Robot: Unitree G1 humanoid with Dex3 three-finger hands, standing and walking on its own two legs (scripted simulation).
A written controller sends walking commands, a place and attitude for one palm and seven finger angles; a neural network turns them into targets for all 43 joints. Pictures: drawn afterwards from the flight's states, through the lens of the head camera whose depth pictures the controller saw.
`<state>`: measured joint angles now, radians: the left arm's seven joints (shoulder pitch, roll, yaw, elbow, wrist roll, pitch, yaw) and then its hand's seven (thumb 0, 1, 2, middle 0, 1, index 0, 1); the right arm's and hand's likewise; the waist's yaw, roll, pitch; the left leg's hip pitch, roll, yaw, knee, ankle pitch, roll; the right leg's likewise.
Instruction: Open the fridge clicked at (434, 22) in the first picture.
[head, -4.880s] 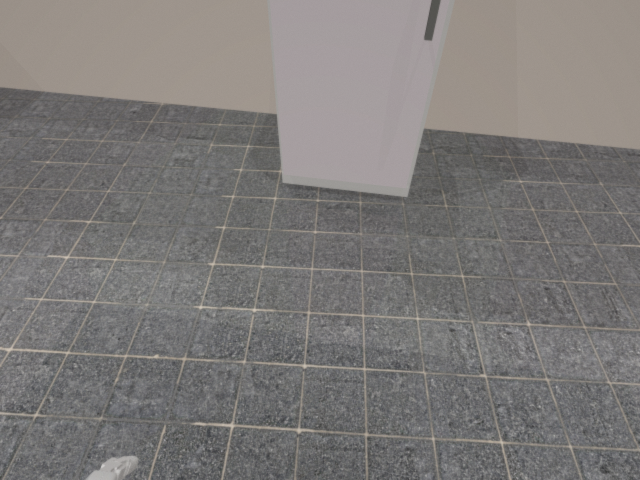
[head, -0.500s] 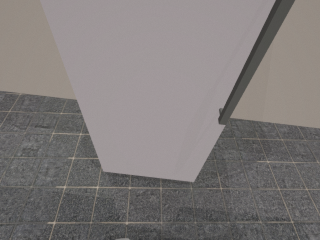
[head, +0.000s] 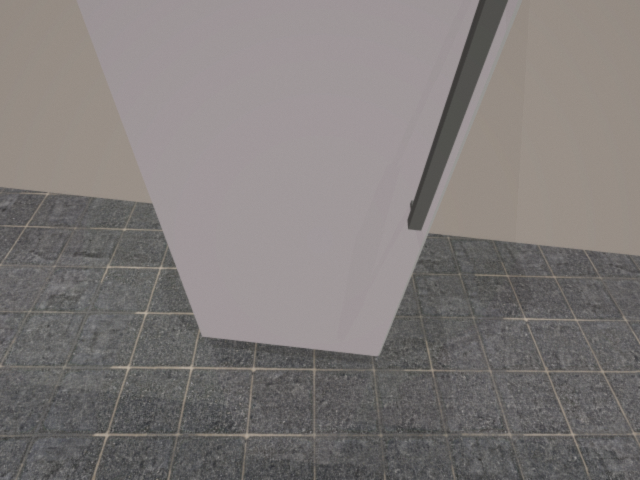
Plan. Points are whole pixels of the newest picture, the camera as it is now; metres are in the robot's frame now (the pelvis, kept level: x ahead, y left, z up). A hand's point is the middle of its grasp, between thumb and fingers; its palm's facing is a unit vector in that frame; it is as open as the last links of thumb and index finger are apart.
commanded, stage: come to a stop and stand still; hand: right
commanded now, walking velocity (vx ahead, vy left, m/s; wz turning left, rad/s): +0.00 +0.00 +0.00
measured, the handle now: (452, 102) +0.56 -0.15 +0.20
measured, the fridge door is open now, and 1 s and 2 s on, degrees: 0 0 0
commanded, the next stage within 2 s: look again from close up in 0.94 s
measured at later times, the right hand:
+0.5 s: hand out of the picture -0.01 -0.18 -0.18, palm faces +0.00 +0.98 -0.19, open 7.4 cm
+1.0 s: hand out of the picture +0.03 -0.22 -0.18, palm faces +0.00 +0.97 -0.23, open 7.4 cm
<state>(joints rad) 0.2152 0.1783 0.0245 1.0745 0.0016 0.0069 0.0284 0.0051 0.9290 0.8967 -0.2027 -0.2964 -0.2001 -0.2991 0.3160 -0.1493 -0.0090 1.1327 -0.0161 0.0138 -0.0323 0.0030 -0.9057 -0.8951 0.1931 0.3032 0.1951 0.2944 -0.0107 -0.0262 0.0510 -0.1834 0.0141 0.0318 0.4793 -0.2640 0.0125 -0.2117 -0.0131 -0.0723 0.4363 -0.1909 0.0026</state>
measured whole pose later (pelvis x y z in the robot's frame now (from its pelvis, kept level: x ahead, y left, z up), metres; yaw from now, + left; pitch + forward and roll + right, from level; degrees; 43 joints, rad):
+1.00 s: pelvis +0.01 -0.03 +0.00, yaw +1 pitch -1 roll +0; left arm 0.23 0.21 0.00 1.05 0.01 -0.03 0.02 0.01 0.91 0.90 -0.20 -0.30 -0.20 -0.30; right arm 0.28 -0.20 0.00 1.06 -0.02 -0.01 -0.03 0.00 -0.90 -0.89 0.20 0.30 0.20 0.29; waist 0.00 0.01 0.03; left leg -0.19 0.04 0.01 0.49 -0.28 -0.02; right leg -0.23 0.01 -0.08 0.48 -0.23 -0.04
